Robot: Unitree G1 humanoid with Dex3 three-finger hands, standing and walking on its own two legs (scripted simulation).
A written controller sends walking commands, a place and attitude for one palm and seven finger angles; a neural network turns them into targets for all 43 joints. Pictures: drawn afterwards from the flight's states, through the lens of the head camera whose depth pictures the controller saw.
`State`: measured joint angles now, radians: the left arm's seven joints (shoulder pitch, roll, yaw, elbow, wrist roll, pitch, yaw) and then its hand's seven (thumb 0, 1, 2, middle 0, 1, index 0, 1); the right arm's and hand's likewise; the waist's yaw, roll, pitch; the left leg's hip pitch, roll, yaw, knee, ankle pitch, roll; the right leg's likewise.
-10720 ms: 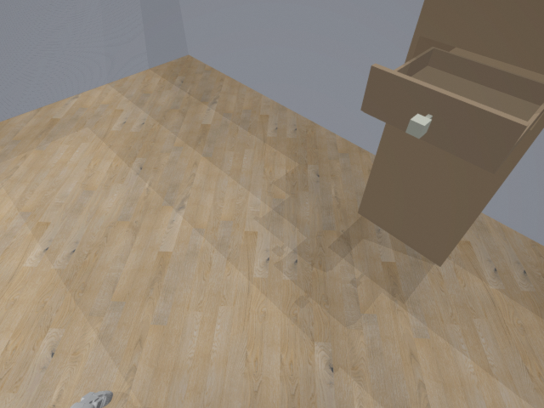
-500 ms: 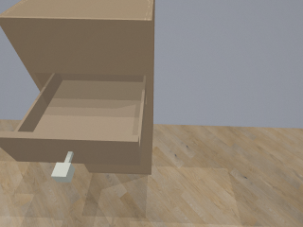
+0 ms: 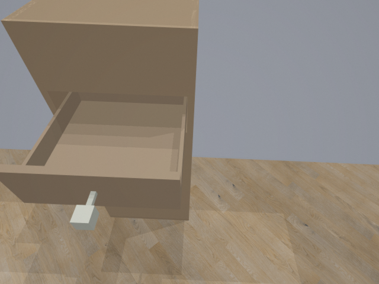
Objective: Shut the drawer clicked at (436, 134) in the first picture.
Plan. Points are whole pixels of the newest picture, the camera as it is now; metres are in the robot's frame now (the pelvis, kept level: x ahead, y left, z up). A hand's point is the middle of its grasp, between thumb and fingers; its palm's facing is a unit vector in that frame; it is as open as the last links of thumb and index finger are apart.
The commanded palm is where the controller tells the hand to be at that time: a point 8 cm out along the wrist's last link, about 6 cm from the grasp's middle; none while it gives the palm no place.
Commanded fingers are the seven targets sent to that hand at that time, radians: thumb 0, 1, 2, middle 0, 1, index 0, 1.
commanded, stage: look again from close up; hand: left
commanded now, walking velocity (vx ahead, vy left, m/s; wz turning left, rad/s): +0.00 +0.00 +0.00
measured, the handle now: (88, 208) +0.26 +0.24 +0.01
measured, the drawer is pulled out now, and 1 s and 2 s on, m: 0.27 0.27 0.27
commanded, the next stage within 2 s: shuffle to correct the standing spot in 0.02 s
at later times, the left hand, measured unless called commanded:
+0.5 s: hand out of the picture -0.02 +0.22 -0.18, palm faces +0.02 -0.97 -0.24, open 7.4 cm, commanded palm none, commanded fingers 0.00 0.90 0.90 -0.20 -0.30 -0.20 -0.30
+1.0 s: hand out of the picture -0.05 +0.16 -0.18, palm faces +0.03 -0.99 -0.16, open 7.4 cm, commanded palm none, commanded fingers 0.00 0.90 0.90 -0.20 -0.30 -0.20 -0.30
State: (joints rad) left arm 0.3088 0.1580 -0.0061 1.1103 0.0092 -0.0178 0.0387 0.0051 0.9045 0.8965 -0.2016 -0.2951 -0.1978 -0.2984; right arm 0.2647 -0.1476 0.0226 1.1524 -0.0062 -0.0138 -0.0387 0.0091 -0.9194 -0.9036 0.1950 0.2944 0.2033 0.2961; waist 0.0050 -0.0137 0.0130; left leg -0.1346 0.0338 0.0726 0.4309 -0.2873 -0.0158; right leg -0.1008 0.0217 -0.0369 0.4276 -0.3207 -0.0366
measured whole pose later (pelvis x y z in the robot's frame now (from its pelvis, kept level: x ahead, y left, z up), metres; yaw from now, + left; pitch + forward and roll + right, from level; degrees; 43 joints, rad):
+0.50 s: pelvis -0.04 +0.03 +0.00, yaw -1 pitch -1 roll +1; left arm 0.27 0.19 0.02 1.04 0.02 0.02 0.04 0.00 0.90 0.90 -0.20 -0.30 -0.20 -0.30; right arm 0.23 -0.17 -0.01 1.06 -0.01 0.01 -0.03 0.01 -0.91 -0.90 0.19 0.29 0.20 0.30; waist 0.01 -0.01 0.05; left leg -0.23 0.00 0.10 0.50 -0.27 0.03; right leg -0.22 -0.02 -0.01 0.54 -0.31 0.00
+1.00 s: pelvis -0.01 +0.01 -0.01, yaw +0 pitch -1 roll +0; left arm 0.36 0.11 -0.03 1.12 0.01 -0.03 0.04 0.01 0.90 0.90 -0.20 -0.30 -0.20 -0.30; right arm 0.28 -0.15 0.01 1.10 0.00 0.00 -0.03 0.02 -0.93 -0.90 0.20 0.29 0.20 0.30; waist -0.01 0.01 0.01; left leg -0.20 0.04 0.06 0.53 -0.32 -0.01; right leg -0.15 0.02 -0.05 0.50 -0.34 -0.03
